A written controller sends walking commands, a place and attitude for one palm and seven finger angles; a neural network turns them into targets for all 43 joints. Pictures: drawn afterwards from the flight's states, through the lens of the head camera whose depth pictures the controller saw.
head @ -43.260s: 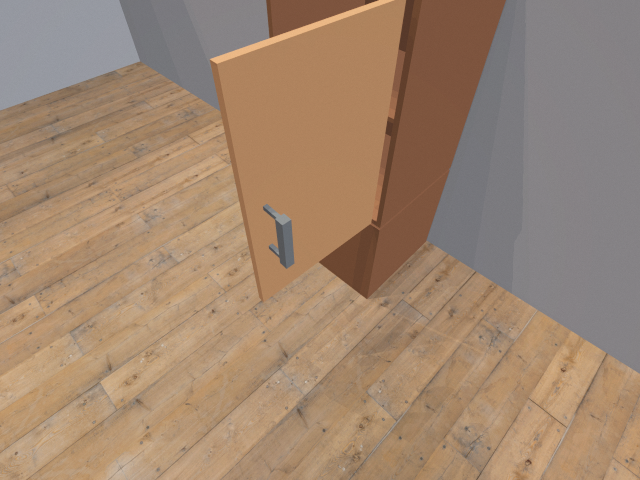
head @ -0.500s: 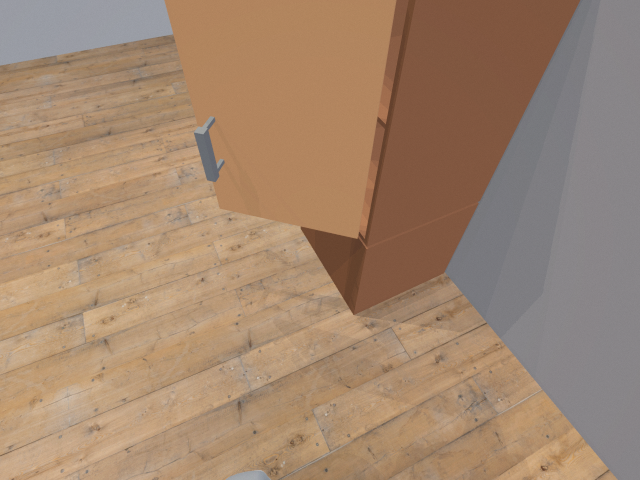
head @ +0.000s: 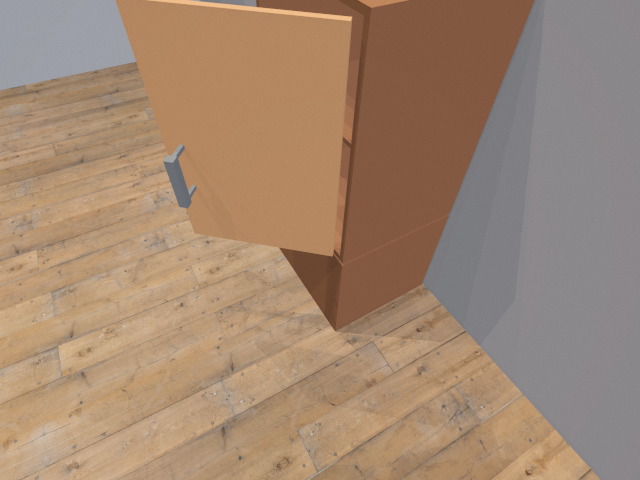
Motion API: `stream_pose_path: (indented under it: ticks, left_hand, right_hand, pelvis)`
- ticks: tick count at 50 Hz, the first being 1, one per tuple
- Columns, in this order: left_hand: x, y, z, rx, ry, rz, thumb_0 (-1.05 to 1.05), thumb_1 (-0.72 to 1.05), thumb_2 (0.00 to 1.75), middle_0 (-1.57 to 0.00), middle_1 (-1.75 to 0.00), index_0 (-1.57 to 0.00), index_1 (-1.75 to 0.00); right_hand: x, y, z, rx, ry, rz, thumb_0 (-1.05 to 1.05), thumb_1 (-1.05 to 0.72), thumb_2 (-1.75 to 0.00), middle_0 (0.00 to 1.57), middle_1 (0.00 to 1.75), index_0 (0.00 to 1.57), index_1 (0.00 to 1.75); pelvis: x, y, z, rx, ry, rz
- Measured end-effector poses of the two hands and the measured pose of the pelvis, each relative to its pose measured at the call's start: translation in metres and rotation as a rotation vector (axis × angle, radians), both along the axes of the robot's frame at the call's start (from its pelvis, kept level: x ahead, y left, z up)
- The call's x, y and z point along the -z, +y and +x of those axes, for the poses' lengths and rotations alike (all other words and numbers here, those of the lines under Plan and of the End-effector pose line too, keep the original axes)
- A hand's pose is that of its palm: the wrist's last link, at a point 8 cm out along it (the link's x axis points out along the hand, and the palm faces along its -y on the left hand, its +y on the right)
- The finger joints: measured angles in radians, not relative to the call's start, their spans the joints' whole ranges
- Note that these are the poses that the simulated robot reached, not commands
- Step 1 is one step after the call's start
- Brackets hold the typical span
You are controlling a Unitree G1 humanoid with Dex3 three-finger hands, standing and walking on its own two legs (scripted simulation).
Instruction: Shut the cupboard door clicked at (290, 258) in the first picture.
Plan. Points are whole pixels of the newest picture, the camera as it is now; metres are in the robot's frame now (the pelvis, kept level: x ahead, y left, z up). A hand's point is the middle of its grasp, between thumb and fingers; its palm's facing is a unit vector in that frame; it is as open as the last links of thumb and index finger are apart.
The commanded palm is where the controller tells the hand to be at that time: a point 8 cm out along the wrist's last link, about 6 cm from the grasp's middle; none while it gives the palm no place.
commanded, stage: take the last steps up to it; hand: left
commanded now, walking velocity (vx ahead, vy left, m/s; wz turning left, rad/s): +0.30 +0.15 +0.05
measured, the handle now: (182, 176) +0.72 +0.38 -0.11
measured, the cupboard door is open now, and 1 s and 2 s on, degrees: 48 48 48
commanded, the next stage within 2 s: come to a stop and stand still in 0.50 s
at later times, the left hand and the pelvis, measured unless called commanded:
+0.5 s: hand (191, 437) +0.20 +0.21 -0.17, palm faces +0.09 -0.97 -0.23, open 7.4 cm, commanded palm none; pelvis +0.14 +0.03 -0.01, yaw +2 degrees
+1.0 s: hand (162, 412) +0.23 +0.28 -0.18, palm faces +0.07 -0.96 -0.25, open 7.4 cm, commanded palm none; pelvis +0.22 +0.07 -0.01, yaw +0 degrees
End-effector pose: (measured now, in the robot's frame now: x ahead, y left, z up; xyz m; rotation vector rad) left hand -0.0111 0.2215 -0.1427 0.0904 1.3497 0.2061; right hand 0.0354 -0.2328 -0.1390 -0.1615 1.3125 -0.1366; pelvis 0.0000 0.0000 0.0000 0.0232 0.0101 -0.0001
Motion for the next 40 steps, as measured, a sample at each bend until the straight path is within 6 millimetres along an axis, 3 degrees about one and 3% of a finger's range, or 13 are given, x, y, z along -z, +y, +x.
stream_pose_path:
  ticks: [6,9,12,17,22,25,31,36,40]
  left_hand:
    - [0.02,0.025,-0.014,-0.041,0.113,-0.03,0.01,0.91,0.9,-0.2,-0.3,-0.21,-0.3]
    - [0.019,0.039,0.003,0.003,0.149,-0.02,0.01,0.91,0.9,-0.2,-0.3,-0.2,-0.3]
    - [0.011,0.05,0.041,0.027,0.104,0.001,0.01,0.91,0.9,-0.2,-0.3,-0.2,-0.3]
    - [-0.005,0.055,0.122,0.051,-0.049,0.043,0.01,0.91,0.9,-0.19,-0.3,-0.2,-0.3]
    - [-0.002,0.046,0.185,0.071,-0.156,0.073,0.01,0.91,0.9,-0.19,-0.3,-0.2,-0.3]
    - [-0.006,0.04,0.198,0.042,-0.153,0.063,0.01,0.91,0.9,-0.19,-0.3,-0.2,-0.3]
    - [-0.012,0.046,0.197,-0.005,-0.056,0.05,0.0,0.93,0.9,-0.2,-0.3,-0.2,-0.3]
    - [-0.002,0.055,0.193,-0.039,0.04,0.008,0.01,0.92,0.9,-0.2,-0.3,-0.2,-0.3]
    - [0.019,0.072,0.195,-0.058,0.1,-0.013,0.01,0.91,0.9,-0.2,-0.3,-0.2,-0.3]
  right_hand:
    - [0.006,0.024,0.04,-0.029,-0.067,-0.025,0.01,-0.91,-0.9,0.2,0.3,0.19,0.3]
    - [0.007,0.035,0.039,0.012,-0.069,-0.021,0.0,-0.91,-0.9,0.2,0.3,0.19,0.3]
    - [0.009,0.045,0.027,0.034,-0.003,0.001,0.0,-0.91,-0.9,0.2,0.3,0.19,0.3]
    - [0.016,0.057,0.01,0.04,0.155,0.055,0.0,-0.91,-0.9,0.2,0.3,0.2,0.3]
    - [0.035,0.055,0.02,0.069,0.232,0.095,0.01,-0.91,-0.9,0.2,0.3,0.2,0.3]
    - [0.03,0.049,0.05,0.05,0.227,0.083,0.01,-0.91,-0.89,0.2,0.3,0.2,0.3]
    - [0.007,0.045,0.143,0.006,0.091,0.043,0.01,-0.91,-0.9,0.2,0.3,0.19,0.3]
    - [0.002,0.061,0.219,-0.053,-0.006,0.014,0.01,-0.91,-0.9,0.2,0.3,0.19,0.3]
    - [0.009,0.081,0.266,-0.084,-0.077,-0.015,0.0,-0.91,-0.9,0.2,0.3,0.19,0.3]
  pelvis:
    - [0.015,0.027,0.03,-0.007,-0.018,-0.007]
    - [0.015,0.034,0.044,0.021,-0.031,0.009]
    - [0.01,0.038,0.058,0.012,-0.03,0.009]
    - [0.007,0.038,0.086,-0.004,-0.025,0.008]
    - [0.021,0.03,0.124,-0.004,-0.029,0.015]
    - [0.015,0.03,0.142,-0.032,-0.029,-0.001]
    - [-0.003,0.038,0.178,-0.044,0.0,0.005]
    - [-0.001,0.058,0.203,-0.048,-0.003,-0.006]
    - [0.015,0.078,0.223,-0.043,-0.012,-0.038]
